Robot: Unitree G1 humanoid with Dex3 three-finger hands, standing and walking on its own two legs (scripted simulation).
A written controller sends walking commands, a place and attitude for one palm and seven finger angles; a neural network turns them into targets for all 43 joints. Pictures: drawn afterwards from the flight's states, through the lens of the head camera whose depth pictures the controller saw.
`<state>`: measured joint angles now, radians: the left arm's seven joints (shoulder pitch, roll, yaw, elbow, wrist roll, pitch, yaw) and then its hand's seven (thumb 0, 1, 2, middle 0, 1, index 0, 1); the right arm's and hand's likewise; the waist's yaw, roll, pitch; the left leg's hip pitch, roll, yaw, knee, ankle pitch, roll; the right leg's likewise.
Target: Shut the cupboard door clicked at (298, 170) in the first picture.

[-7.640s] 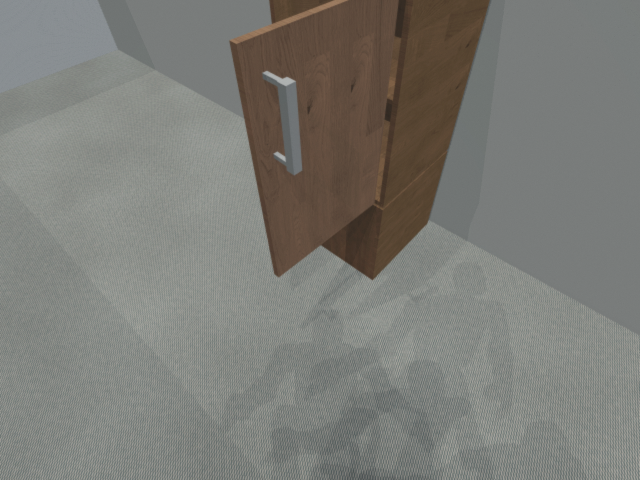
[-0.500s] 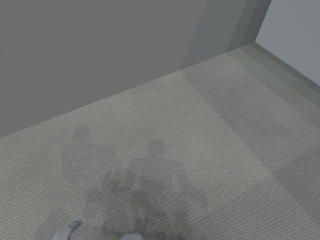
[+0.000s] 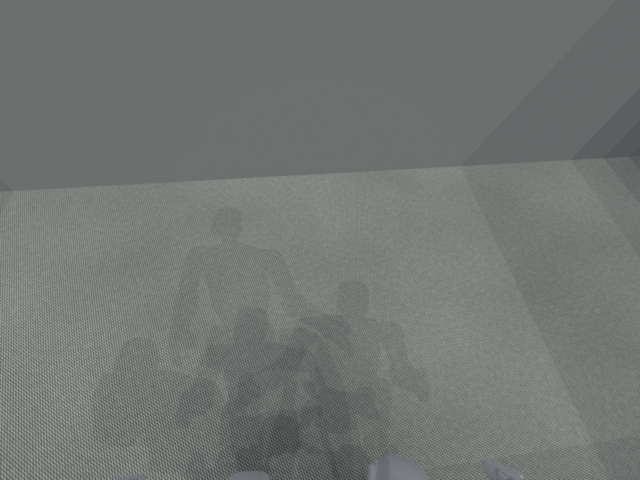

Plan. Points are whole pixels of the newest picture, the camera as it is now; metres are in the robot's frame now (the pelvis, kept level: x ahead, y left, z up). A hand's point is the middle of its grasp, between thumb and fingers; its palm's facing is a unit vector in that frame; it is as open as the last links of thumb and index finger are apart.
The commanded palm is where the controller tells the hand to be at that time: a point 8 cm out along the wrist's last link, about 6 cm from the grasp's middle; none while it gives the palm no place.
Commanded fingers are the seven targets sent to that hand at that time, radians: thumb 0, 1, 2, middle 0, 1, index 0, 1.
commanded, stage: walk to a spot facing it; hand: left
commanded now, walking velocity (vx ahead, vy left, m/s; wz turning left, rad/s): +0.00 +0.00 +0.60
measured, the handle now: out of the picture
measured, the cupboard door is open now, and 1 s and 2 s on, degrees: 87 87 87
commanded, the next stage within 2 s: none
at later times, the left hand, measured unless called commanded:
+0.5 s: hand out of the picture +0.00 +0.17 -0.16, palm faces +0.36 -0.91 -0.20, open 7.4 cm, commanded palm none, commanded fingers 0.00 0.90 0.90 -0.20 -0.30 -0.20 -0.30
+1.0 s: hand (150, 418) +0.20 +0.25 -0.15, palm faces +0.50 -0.83 -0.24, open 7.4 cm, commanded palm none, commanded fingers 0.00 0.90 0.90 -0.20 -0.30 -0.20 -0.30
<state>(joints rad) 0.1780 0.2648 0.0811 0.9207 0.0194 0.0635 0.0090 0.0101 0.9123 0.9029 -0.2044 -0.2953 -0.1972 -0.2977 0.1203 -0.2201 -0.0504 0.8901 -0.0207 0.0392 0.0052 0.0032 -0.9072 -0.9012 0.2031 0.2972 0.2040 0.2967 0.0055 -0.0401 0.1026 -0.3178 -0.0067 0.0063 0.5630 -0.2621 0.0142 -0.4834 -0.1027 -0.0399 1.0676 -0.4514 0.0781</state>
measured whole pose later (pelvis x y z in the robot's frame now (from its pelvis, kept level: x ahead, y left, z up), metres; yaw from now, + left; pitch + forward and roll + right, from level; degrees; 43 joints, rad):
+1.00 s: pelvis +0.19 +0.02 -0.01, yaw +34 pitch +0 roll +1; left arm 0.10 0.20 0.06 0.89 0.03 -0.06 -0.03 0.01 0.91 0.90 -0.20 -0.30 -0.20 -0.30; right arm 0.31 -0.21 -0.06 1.06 -0.01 0.00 0.01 0.01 -0.91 -0.90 0.20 0.30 0.20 0.30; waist -0.05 0.03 0.11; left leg -0.27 0.01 -0.03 0.96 -0.49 0.01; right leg -0.38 -0.09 -0.15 0.64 -0.26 -0.03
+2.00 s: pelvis +0.52 +0.30 +0.00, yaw +48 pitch -1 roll +1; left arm 0.05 0.19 0.04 0.95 0.02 -0.08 -0.02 0.00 0.92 0.90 -0.20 -0.29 -0.20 -0.30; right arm 0.45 -0.14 -0.03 1.17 -0.01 -0.02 0.00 0.01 -0.91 -0.90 0.20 0.30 0.20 0.30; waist -0.08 0.01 0.10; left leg -0.24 0.03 0.04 1.01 -0.46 0.02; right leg -0.34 -0.05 -0.15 0.61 -0.25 -0.05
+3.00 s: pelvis +0.68 +0.56 +0.01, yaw +77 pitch +2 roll -1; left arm 0.06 0.22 0.05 0.87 0.01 0.04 0.02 0.01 0.91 0.90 -0.20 -0.30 -0.20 -0.30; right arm 0.29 -0.20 -0.06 0.98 -0.02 0.04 -0.01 0.00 -0.91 -0.90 0.21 0.30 0.21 0.30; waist -0.07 0.00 0.05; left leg -0.30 -0.10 -0.13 0.50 -0.22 0.06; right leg -0.39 -0.01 0.02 0.75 -0.39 0.07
